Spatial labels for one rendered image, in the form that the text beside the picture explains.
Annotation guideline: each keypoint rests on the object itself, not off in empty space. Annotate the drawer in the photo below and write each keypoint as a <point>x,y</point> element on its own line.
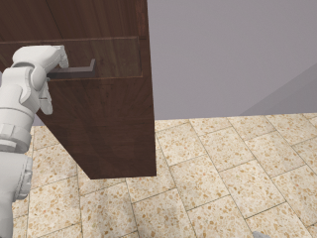
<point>115,56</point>

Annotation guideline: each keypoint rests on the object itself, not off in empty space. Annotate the cabinet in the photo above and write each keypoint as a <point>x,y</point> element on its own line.
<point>106,124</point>

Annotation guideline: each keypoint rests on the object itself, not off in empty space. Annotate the robot left forearm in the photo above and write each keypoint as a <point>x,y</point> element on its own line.
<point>21,85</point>

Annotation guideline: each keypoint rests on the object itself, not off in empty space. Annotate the handle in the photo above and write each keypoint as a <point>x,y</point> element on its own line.
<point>73,72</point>

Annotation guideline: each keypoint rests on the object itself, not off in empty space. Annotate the robot left upper arm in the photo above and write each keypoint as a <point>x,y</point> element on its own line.
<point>15,184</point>

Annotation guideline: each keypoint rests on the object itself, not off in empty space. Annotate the left robot hand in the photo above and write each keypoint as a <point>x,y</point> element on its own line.
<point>48,57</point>

